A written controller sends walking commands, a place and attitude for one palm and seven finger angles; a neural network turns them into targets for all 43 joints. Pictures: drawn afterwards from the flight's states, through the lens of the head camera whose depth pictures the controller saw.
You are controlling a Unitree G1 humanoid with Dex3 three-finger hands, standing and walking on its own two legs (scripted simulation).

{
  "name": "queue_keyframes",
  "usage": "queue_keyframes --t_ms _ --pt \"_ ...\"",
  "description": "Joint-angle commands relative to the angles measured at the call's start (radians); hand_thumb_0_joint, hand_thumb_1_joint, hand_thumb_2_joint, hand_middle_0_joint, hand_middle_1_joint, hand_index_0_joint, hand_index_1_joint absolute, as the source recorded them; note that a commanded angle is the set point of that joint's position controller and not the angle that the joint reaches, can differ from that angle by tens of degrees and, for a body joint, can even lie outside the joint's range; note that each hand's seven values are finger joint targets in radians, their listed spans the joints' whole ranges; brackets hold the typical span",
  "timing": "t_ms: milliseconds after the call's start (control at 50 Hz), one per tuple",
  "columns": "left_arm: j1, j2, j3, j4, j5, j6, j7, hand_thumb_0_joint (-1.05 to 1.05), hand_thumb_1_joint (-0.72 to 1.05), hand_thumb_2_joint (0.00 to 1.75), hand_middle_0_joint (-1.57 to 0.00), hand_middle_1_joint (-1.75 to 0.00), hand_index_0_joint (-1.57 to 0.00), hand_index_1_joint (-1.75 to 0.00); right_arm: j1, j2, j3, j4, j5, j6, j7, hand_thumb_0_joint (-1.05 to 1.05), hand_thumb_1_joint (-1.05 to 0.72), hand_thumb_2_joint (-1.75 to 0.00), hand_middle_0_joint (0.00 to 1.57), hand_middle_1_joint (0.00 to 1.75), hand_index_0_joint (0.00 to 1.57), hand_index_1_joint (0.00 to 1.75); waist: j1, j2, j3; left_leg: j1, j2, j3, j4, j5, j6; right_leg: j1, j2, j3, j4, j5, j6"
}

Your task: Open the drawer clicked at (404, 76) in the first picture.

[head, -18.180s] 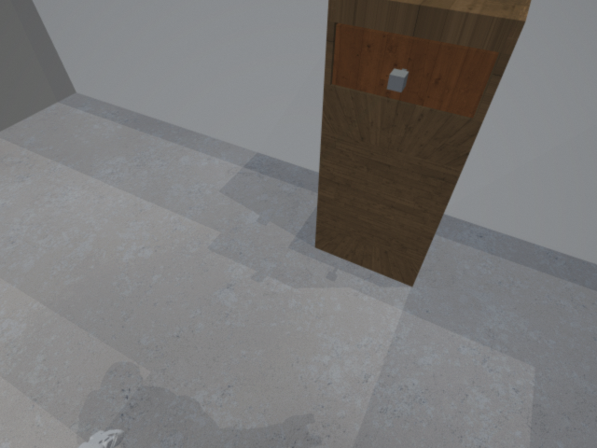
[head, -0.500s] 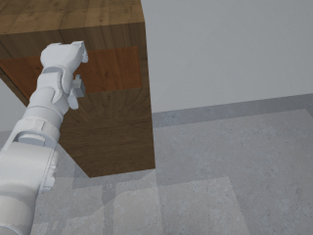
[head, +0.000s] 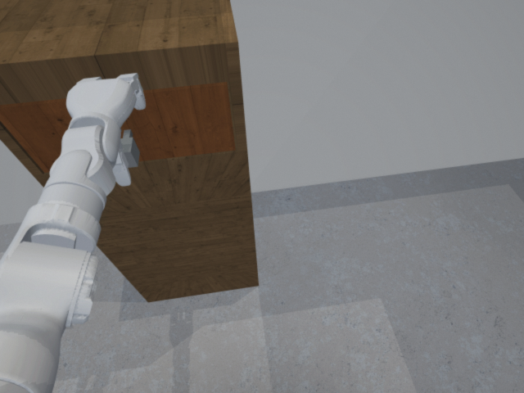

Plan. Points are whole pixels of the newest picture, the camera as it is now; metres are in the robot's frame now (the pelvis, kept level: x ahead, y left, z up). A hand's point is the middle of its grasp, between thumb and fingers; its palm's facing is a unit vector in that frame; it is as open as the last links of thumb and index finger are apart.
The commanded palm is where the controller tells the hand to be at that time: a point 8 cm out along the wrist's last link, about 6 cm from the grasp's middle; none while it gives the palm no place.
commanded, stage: re-aim the fingers above the handle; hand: left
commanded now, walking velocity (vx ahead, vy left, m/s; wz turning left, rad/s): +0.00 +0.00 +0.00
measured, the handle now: (126, 145) +0.53 +0.22 +0.08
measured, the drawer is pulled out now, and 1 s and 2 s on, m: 0.00 0.00 0.00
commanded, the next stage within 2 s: lower the fingers behind the handle in 0.28 s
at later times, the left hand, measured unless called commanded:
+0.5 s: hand (117, 133) +0.49 +0.20 +0.14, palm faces -0.01 -0.02 -1.00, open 13.7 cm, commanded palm +0.47 +0.21 +0.19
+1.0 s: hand (119, 149) +0.49 +0.21 +0.11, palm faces -0.01 -0.01 -1.00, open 13.8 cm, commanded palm +0.47 +0.22 +0.16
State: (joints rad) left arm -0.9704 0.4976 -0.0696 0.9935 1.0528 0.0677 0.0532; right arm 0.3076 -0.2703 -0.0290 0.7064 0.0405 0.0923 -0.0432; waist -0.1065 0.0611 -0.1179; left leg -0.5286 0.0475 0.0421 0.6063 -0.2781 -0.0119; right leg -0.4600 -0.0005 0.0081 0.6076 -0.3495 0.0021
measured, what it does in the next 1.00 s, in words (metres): stands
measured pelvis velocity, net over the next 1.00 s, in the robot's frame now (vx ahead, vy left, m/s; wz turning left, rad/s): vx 0.00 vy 0.00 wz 0.00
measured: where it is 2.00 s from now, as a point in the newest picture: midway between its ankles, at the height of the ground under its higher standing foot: outside the picture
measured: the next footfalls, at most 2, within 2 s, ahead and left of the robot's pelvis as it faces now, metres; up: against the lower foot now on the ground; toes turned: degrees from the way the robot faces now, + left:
none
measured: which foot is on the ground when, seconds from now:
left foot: down 0.00-1.00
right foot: down 0.00-1.00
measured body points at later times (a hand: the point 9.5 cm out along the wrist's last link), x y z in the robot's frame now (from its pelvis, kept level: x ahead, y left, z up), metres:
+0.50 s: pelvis +0.00 +0.00 +0.00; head +0.05 -0.02 +0.45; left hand +0.49 +0.20 +0.19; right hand +0.05 -0.27 -0.14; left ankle +0.00 +0.13 -0.73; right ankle -0.04 -0.12 -0.73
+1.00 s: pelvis +0.00 +0.00 +0.00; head +0.06 -0.01 +0.44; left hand +0.49 +0.21 +0.16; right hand +0.03 -0.27 -0.14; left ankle +0.00 +0.13 -0.73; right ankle -0.04 -0.12 -0.73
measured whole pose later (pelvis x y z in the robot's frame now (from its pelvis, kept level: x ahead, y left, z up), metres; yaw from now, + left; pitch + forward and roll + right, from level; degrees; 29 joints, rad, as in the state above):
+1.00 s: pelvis +0.00 +0.00 +0.00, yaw +0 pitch +13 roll +0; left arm -0.92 0.49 -0.07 0.99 1.05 0.06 0.12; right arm 0.33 -0.27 -0.05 0.73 0.03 0.09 -0.03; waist -0.10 0.05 -0.12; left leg -0.58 0.05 0.03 0.64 -0.29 -0.01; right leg -0.50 0.00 0.00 0.63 -0.36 0.00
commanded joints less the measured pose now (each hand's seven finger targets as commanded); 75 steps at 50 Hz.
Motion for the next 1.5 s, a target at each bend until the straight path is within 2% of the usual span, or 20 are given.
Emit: queue_keyframes --t_ms 0,100,160,200,260,320,380,440,520,620,640,860,960,980,1060,1120,1200,1320,1440,1480 --pt "-0.489 0.275 0.058 -0.209 -0.006 0.008 0.037 0.0 -0.5 0.3 -0.3 -1.2 -0.3 -1.2 0.054 -0.138 -0.053 -0.086 -0.004 -0.023 -0.011 0.0 -0.9 -0.9 0.2 0.3 0.2 0.3 0.007 -0.053 -0.361 0.262 -0.053 0.019 -0.01 0.356 0.059 0.115 0.044 -0.026 -0.066 0.421 -0.016" --pt "-0.503 0.267 0.045 -0.235 -0.021 -0.003 0.025 0.0 -0.5 0.3 -0.3 -1.2 -0.3 -1.2 0.054 -0.141 -0.057 -0.085 -0.001 -0.028 -0.017 0.0 -0.9 -0.9 0.2 0.3 0.2 0.3 -0.005 -0.074 -0.353 0.27 -0.055 0.016 -0.013 0.327 0.065 0.11 0.044 -0.02 -0.08 0.402 -0.012" --pt "-0.53 0.273 0.04 -0.24 -0.018 -0.01 0.024 0.0 -0.5 0.3 -0.3 -1.2 -0.3 -1.2 0.059 -0.142 -0.058 -0.073 0.0 -0.032 -0.019 0.0 -0.9 -0.9 0.2 0.3 0.2 0.3 -0.008 -0.036 -0.33 0.273 -0.056 0.011 -0.015 0.308 0.061 0.074 0.046 -0.022 -0.077 0.375 -0.015" --pt "-0.547 0.25 0.028 -0.276 -0.024 -0.022 0.021 0.0 -0.5 0.3 -0.3 -1.2 -0.3 -1.2 0.064 -0.137 -0.061 -0.072 -0.004 -0.035 -0.017 0.0 -0.9 -0.9 0.2 0.3 0.2 0.3 -0.013 -0.027 -0.369 0.307 -0.055 0.009 -0.006 0.346 0.064 0.084 0.048 -0.022 -0.077 0.394 -0.018" --pt "-0.552 0.207 -0.003 -0.268 -0.028 -0.021 0.024 0.0 -0.5 0.3 -0.3 -1.2 -0.3 -1.2 0.066 -0.135 -0.061 -0.067 -0.003 -0.037 -0.013 0.0 -0.9 -0.9 0.2 0.3 0.2 0.3 -0.016 -0.002 -0.343 0.309 -0.054 0.002 -0.008 0.341 0.057 0.043 0.052 -0.031 -0.07 0.369 -0.02" --pt "-0.54 0.249 0.039 -0.27 -0.028 -0.021 0.032 0.0 -0.5 0.3 -0.3 -1.2 -0.3 -1.2 0.07 -0.135 -0.062 -0.066 -0.006 -0.035 -0.008 0.0 -0.9 -0.9 0.2 0.3 0.2 0.3 0.001 0.011 -0.382 0.318 -0.055 0.001 -0.002 0.373 0.057 0.067 0.052 -0.03 -0.061 0.395 -0.024" --pt "-0.521 0.202 0.011 -0.27 -0.037 -0.013 0.029 0.0 -0.5 0.3 -0.3 -1.2 -0.3 -1.2 0.069 -0.133 -0.063 -0.065 -0.008 -0.033 -0.003 0.0 -0.9 -0.9 0.2 0.3 0.2 0.3 -0.004 -0.014 -0.379 0.321 -0.054 0.002 0.002 0.4 0.057 0.071 0.054 -0.036 -0.057 0.426 -0.022" --pt "-0.445 0.237 0.052 -0.229 -0.03 -0.006 0.032 0.0 -0.5 0.3 -0.3 -1.2 -0.3 -1.2 0.065 -0.138 -0.061 -0.066 -0.007 -0.024 -0.003 0.0 -0.9 -0.9 0.2 0.3 0.2 0.3 0.011 -0.067 -0.364 0.29 -0.055 0.008 0.002 0.397 0.06 0.092 0.052 -0.034 -0.055 0.443 -0.019" --pt "-0.453 0.212 0.029 -0.221 -0.021 0.0 0.046 0.0 -0.5 0.3 -0.3 -1.2 -0.3 -1.2 0.053 -0.137 -0.057 -0.069 -0.006 -0.02 0.002 0.0 -0.9 -0.9 0.2 0.3 0.2 0.3 0.007 -0.056 -0.317 0.262 -0.053 0.009 -0.007 0.362 0.056 0.065 0.05 -0.037 -0.056 0.405 -0.02" --pt "-0.458 0.233 0.055 -0.264 -0.01 -0.011 0.071 0.0 -0.5 0.3 -0.3 -1.2 -0.3 -1.2 0.058 -0.132 -0.064 -0.079 -0.012 -0.021 0.002 0.0 -0.9 -0.9 0.2 0.3 0.2 0.3 0.012 -0.035 -0.382 0.283 -0.055 0.009 0.009 0.38 0.059 0.082 0.052 -0.03 -0.045 0.421 -0.022" --pt "-0.448 0.259 0.078 -0.258 -0.005 -0.013 0.078 0.0 -0.5 0.3 -0.3 -1.2 -0.3 -1.2 0.06 -0.134 -0.064 -0.077 -0.012 -0.02 -0.001 0.0 -0.9 -0.9 0.2 0.3 0.2 0.3 0.014 -0.036 -0.383 0.281 -0.054 0.009 0.012 0.384 0.058 0.081 0.052 -0.031 -0.04 0.425 -0.022" --pt "-0.471 0.251 0.06 -0.199 0.005 0.0 0.118 0.0 -0.5 0.3 -0.3 -1.2 -0.3 -1.2 0.08 -0.137 -0.065 -0.056 -0.014 -0.028 -0.006 0.0 -0.9 -0.9 0.2 0.3 0.2 0.3 -0.007 -0.027 -0.378 0.242 -0.057 0.015 0.021 0.339 0.058 0.059 0.051 -0.025 -0.039 0.408 -0.018" --pt "-0.388 0.224 0.052 -0.181 0.002 -0.009 0.1 0.0 -0.5 0.3 -0.3 -1.2 -0.3 -1.2 0.09 -0.135 -0.071 -0.06 -0.017 -0.022 -0.005 0.0 -0.9 -0.9 0.2 0.3 0.2 0.3 0.003 -0.024 -0.385 0.247 -0.056 0.017 0.032 0.372 0.057 0.059 0.053 -0.029 -0.03 0.435 -0.019" --pt "-0.384 0.184 0.023 -0.189 -0.005 -0.009 0.096 0.0 -0.5 0.3 -0.3 -1.2 -0.3 -1.2 0.091 -0.134 -0.072 -0.062 -0.017 -0.022 -0.003 0.0 -0.9 -0.9 0.2 0.3 0.2 0.3 -0.006 -0.037 -0.373 0.249 -0.056 0.017 0.031 0.369 0.058 0.049 0.054 -0.031 -0.034 0.433 -0.018" --pt "-0.346 0.231 0.064 -0.203 -0.007 -0.028 0.098 0.0 -0.5 0.3 -0.3 -1.2 -0.3 -1.2 0.087 -0.139 -0.072 -0.067 -0.016 -0.017 -0.005 0.0 -0.9 -0.9 0.2 0.3 0.2 0.3 0.008 -0.049 -0.363 0.219 -0.057 0.017 0.031 0.357 0.059 0.065 0.053 -0.026 -0.03 0.437 -0.018" --pt "-0.389 0.229 0.061 -0.224 -0.001 -0.047 0.117 0.0 -0.5 0.3 -0.3 -1.2 -0.3 -1.2 0.088 -0.138 -0.074 -0.061 -0.015 -0.023 -0.005 0.0 -0.9 -0.9 0.2 0.3 0.2 0.3 -0.005 -0.031 -0.328 0.214 -0.054 0.013 0.03 0.328 0.058 0.027 0.054 -0.027 -0.033 0.394 -0.02" --pt "-0.403 0.279 0.111 -0.264 0.007 -0.07 0.161 0.0 -0.5 0.3 -0.3 -1.2 -0.3 -1.2 0.096 -0.136 -0.078 -0.059 -0.024 -0.032 -0.006 0.0 -0.9 -0.9 0.2 0.3 0.2 0.3 0.004 -0.011 -0.397 0.23 -0.057 0.01 0.048 0.359 0.059 0.051 0.056 -0.022 -0.02 0.414 -0.023" --pt "-0.418 0.248 0.078 -0.169 0.024 -0.032 0.206 0.0 -0.5 0.3 -0.3 -1.2 -0.3 -1.2 0.108 -0.137 -0.076 -0.039 -0.021 -0.038 0.001 0.0 -0.9 -0.9 0.2 0.3 0.2 0.3 -0.019 -0.01 -0.364 0.191 -0.053 0.008 0.047 0.293 0.051 -0.013 0.058 -0.031 -0.012 0.34 -0.02" --pt "-0.427 0.172 0.014 -0.137 0.008 -0.014 0.175 0.0 -0.5 0.3 -0.3 -1.2 -0.3 -1.2 0.132 -0.14 -0.081 -0.031 -0.027 -0.041 0.001 0.0 -0.9 -0.9 0.2 0.3 0.2 0.3 -0.042 -0.017 -0.386 0.221 -0.05 0.005 0.06 0.301 0.055 -0.045 0.059 -0.034 -0.014 0.34 -0.017" --pt "-0.4 0.199 0.034 -0.087 0.013 -0.009 0.166 0.0 -0.5 0.3 -0.3 -1.2 -0.3 -1.2 0.134 -0.143 -0.077 -0.031 -0.027 -0.036 -0.004 0.0 -0.9 -0.9 0.2 0.3 0.2 0.3 -0.04 -0.042 -0.355 0.185 -0.05 0.003 0.06 0.276 0.054 -0.053 0.059 -0.036 -0.011 0.321 -0.017"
